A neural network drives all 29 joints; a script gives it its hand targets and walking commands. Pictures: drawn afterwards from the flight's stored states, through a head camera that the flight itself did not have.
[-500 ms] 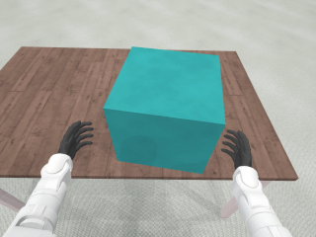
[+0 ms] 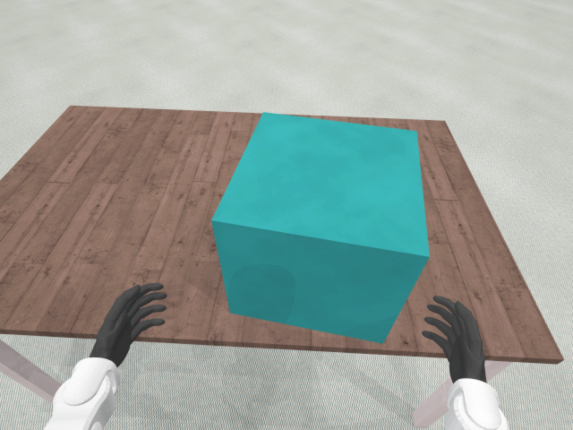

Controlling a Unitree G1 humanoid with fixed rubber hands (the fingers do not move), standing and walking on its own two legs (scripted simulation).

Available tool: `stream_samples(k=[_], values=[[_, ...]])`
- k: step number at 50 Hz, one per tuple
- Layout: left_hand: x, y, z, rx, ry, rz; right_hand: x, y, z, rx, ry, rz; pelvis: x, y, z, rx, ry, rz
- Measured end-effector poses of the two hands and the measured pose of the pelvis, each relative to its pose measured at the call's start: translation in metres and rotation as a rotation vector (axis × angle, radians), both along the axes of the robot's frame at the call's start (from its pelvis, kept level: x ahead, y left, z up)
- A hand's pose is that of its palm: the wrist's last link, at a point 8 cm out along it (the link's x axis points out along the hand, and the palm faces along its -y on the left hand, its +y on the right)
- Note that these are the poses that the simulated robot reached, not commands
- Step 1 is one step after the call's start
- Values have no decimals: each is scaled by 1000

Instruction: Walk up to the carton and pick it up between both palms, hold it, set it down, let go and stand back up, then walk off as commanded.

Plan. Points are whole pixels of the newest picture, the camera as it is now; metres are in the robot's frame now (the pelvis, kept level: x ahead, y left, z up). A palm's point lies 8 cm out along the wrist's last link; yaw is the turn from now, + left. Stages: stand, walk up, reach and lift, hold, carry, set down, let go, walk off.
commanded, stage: set down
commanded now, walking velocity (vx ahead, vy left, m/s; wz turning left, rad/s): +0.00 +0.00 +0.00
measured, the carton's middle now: (321, 224) +0.47 -0.05 +0.00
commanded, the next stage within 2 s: none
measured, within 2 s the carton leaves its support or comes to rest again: neither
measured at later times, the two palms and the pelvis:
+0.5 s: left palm (92, 406) +0.16 +0.25 +0.00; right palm (474, 404) +0.16 -0.22 +0.00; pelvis -0.01 +0.00 +0.00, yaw +0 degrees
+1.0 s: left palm (108, 409) +0.17 +0.24 -0.02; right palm (476, 412) +0.16 -0.23 -0.03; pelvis +0.00 -0.01 +0.00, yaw -1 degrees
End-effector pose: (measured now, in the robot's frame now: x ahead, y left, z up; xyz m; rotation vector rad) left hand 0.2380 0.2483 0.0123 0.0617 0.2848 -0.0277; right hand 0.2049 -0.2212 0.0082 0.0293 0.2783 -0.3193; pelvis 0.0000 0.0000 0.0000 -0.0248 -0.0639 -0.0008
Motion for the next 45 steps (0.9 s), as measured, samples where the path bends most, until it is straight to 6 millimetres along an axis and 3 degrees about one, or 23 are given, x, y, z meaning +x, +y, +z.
stream_samples(k=[12,19,31,45], values=[[-51,5,-1,-18,-1,35,-35,12,0,19,15,-13,0,4,0,-2,-56,-7],[-73,10,-7,-13,36,64,-48,9,-6,8,64,-21,-4,4,-1,-2,-72,-2],[-66,1,-9,3,58,52,-43,-3,-6,-5,84,-3,-8,2,-3,4,-86,-5],[-67,-5,-25,22,166,74,-50,-11,-26,-15,184,14,0,-5,0,11,-71,-17]])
